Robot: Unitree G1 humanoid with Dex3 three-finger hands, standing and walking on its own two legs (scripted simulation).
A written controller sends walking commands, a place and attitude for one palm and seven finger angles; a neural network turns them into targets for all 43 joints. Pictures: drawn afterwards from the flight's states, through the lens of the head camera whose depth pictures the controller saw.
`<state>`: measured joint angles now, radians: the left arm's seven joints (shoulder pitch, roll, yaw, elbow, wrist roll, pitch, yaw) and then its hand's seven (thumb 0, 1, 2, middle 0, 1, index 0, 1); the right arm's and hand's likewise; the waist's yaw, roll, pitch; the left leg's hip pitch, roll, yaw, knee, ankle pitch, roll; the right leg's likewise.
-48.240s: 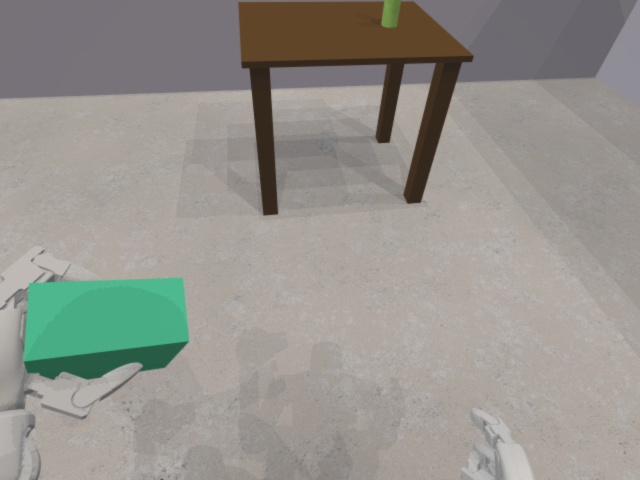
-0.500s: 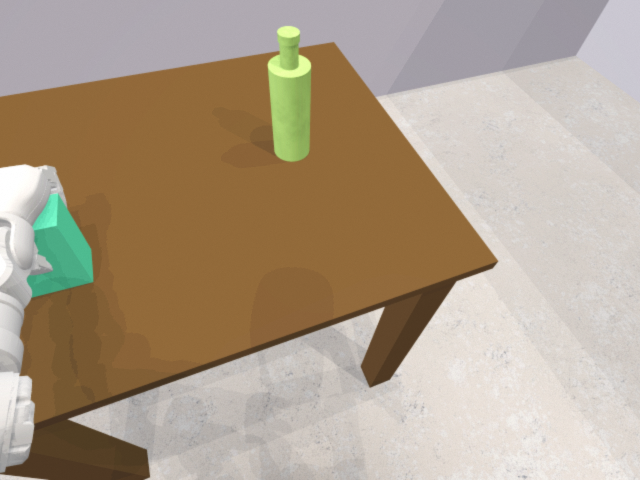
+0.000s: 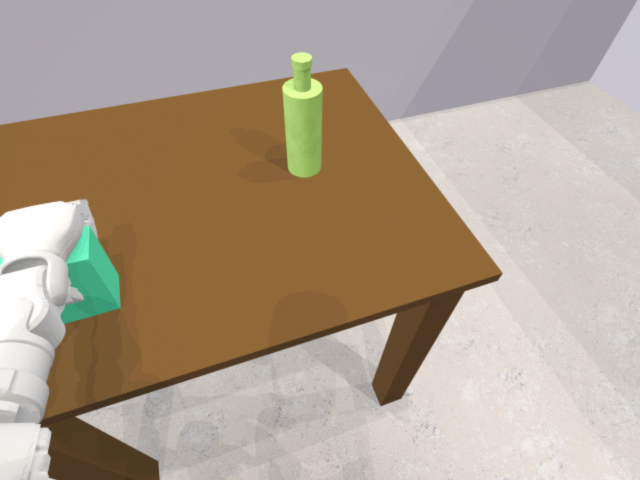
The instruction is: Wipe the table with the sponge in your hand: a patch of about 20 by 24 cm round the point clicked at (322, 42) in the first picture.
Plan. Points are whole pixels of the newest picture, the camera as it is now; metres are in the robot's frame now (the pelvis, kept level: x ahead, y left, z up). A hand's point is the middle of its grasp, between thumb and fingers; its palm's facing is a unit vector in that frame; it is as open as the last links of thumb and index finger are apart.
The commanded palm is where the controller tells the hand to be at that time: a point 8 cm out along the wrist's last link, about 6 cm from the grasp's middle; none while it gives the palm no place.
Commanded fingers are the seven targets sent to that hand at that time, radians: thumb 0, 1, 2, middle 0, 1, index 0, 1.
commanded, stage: wipe back along the first lane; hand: left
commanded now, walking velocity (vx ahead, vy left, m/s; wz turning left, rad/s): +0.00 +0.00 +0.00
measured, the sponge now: (67, 287) +0.35 +0.38 +0.00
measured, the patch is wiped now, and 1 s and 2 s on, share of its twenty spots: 0.95 0.95 0.95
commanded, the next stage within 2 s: lift the sponge slowly off the table in 0.74 s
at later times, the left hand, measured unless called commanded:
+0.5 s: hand (62, 286) +0.32 +0.35 +0.06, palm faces -0.06 -0.01 -1.00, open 10.3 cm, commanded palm +0.29 +0.33 +0.09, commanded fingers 0.00 0.10 1.30 -1.20 -1.60 -1.20 -1.60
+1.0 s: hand (57, 324) +0.27 +0.33 +0.06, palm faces -0.04 -0.03 -1.00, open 10.3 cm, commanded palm +0.25 +0.32 +0.11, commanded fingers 0.00 0.10 1.30 -1.20 -1.60 -1.20 -1.60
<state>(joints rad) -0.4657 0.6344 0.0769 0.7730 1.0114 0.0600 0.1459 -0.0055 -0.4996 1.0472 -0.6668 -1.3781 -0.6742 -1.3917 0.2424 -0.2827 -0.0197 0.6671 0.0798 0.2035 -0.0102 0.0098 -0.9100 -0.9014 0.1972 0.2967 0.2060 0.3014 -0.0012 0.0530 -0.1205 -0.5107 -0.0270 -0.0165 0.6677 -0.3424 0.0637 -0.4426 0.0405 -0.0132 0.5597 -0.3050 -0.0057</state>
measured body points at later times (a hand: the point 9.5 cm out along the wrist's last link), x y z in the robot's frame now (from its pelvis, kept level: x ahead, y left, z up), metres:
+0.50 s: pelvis +0.01 +0.00 +0.01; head +0.04 -0.01 +0.45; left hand +0.32 +0.34 +0.11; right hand +0.18 -0.25 -0.11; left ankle -0.01 +0.07 -0.72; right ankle -0.02 -0.13 -0.72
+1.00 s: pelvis +0.01 -0.01 +0.01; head +0.03 -0.02 +0.46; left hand +0.27 +0.32 +0.11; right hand +0.21 -0.24 -0.09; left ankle -0.01 +0.07 -0.72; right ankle -0.02 -0.13 -0.72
